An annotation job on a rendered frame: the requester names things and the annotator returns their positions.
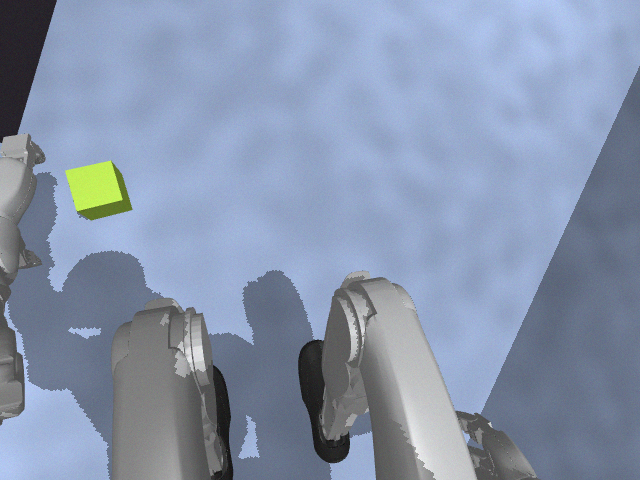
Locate left robot arm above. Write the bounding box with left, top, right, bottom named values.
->
left=0, top=216, right=25, bottom=425

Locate left robot foot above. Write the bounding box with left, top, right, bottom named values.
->
left=211, top=365, right=233, bottom=480

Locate cube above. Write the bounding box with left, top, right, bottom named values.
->
left=65, top=161, right=133, bottom=220

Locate right robot hand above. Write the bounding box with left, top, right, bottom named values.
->
left=455, top=411, right=538, bottom=480

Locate left robot hand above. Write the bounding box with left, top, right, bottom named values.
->
left=0, top=133, right=45, bottom=269

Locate right robot foot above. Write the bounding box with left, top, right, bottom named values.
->
left=298, top=340, right=350, bottom=463

